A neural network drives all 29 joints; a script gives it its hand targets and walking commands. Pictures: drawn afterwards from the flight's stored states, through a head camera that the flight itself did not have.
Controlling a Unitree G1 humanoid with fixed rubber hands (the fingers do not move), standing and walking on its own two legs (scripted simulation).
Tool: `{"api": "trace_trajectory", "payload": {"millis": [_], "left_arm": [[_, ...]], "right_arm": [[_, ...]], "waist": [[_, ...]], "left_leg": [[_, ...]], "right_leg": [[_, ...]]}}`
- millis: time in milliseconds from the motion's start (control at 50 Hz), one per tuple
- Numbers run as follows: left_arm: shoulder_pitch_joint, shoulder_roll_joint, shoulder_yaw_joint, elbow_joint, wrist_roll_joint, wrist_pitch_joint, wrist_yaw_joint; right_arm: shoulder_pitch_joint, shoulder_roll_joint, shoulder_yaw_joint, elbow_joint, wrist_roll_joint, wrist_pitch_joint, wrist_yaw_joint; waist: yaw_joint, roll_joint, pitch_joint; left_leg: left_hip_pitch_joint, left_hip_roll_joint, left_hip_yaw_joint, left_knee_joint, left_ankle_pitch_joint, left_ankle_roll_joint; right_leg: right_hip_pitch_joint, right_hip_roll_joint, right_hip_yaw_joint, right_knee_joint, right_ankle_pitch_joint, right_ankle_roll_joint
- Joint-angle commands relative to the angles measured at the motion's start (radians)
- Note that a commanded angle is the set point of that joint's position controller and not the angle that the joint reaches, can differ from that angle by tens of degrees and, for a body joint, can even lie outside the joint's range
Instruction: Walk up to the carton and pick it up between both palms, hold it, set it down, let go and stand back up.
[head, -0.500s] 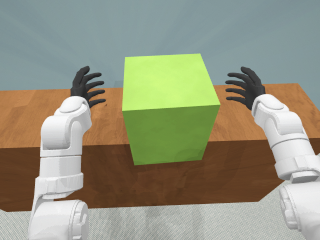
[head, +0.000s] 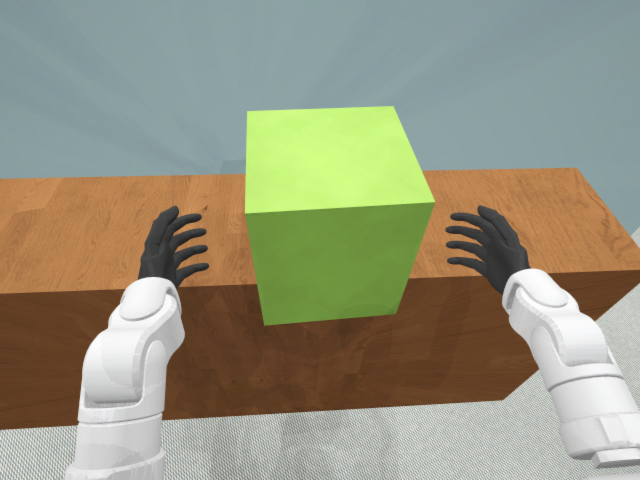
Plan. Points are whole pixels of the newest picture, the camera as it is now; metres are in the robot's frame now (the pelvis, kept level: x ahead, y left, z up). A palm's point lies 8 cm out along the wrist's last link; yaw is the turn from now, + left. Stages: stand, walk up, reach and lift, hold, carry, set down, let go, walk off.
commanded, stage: set down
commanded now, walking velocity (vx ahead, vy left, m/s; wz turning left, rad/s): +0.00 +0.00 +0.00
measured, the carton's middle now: (326, 219) +0.44 +0.00 +0.05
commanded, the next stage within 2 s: let go in 0.64 s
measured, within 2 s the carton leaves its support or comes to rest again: neither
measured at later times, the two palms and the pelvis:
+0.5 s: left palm (166, 335) +0.25 +0.18 +0.07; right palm (514, 341) +0.25 -0.22 +0.05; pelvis +0.03 +0.00 +0.00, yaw +0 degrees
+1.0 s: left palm (169, 400) +0.21 +0.19 -0.03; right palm (498, 408) +0.20 -0.22 -0.04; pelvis +0.03 +0.00 +0.00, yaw +1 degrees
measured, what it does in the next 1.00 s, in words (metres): stands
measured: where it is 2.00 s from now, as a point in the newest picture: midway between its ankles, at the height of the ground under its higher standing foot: outside the picture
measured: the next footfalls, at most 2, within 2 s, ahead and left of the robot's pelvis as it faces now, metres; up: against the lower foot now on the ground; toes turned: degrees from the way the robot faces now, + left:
none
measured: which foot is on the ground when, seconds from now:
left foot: down 0.00-1.00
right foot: down 0.00-1.00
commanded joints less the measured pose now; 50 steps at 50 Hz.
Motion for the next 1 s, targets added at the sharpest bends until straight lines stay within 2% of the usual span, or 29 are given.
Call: {"api": "trace_trajectory", "payload": {"millis": [0, 160, 280, 460, 600, 720, 800, 980], "left_arm": [[-0.154, 0.043, -0.007, -0.175, 0.009, -0.068, 0.005], [0.027, 0.024, -0.034, -0.222, 0.025, -0.164, 0.003], [0.154, 0.016, -0.074, -0.233, 0.029, -0.266, -0.004], [0.363, -0.004, -0.1, -0.217, 0.073, -0.415, -0.018], [0.432, -0.008, -0.118, -0.157, 0.099, -0.501, -0.032], [0.434, 0.003, -0.129, -0.06, 0.115, -0.562, -0.042], [0.44, 0.015, -0.124, 0.038, 0.131, -0.587, -0.054], [0.452, 0.122, -0.068, 0.38, 0.171, -0.616, -0.125]], "right_arm": [[-0.213, -0.175, -0.097, -0.202, -0.013, -0.065, 0.005], [0.006, -0.142, -0.093, -0.292, -0.018, -0.131, 0.024], [0.175, -0.114, -0.097, -0.348, -0.035, -0.194, 0.034], [0.411, -0.065, -0.092, -0.428, -0.067, -0.291, 0.031], [0.509, -0.013, -0.077, -0.416, -0.099, -0.349, 0.018], [0.529, 0.025, -0.066, -0.333, -0.135, -0.396, 0.009], [0.539, 0.052, -0.054, -0.233, -0.166, -0.419, 0.005], [0.536, 0.107, -0.048, 0.124, -0.304, -0.489, -0.017]], "waist": [[0.005, -0.046, -0.262], [0.013, -0.053, -0.225], [0.004, -0.034, -0.212], [0.0, -0.046, -0.22], [-0.004, -0.059, -0.177], [-0.012, -0.041, -0.157], [-0.016, -0.034, -0.146], [-0.028, -0.051, -0.12]], "left_leg": [[0.081, -0.029, -0.015, -0.013, 0.026, 0.017], [0.058, -0.027, -0.007, -0.033, 0.019, 0.024], [0.044, -0.03, -0.007, -0.036, 0.045, 0.023], [0.041, -0.038, -0.017, -0.029, 0.159, 0.019], [-0.001, -0.043, -0.021, -0.019, 0.142, 0.024], [-0.021, -0.046, -0.023, 0.008, 0.108, 0.026], [-0.038, -0.049, -0.028, 0.03, 0.083, 0.026], [-0.141, -0.06, -0.037, 0.105, -0.042, 0.024]], "right_leg": [[0.031, 0.016, 0.021, -0.024, 0.044, 0.005], [0.036, 0.015, 0.03, -0.026, 0.046, -0.003], [0.017, 0.013, 0.034, -0.033, 0.069, -0.008], [0.03, 0.014, 0.035, -0.036, 0.176, -0.008], [0.003, 0.009, 0.036, -0.026, 0.172, -0.004], [-0.041, 0.007, 0.031, -0.009, 0.132, -0.005], [-0.058, 0.005, 0.027, 0.004, 0.109, -0.004], [-0.073, -0.009, 0.028, 0.083, 0.064, 0.012]]}}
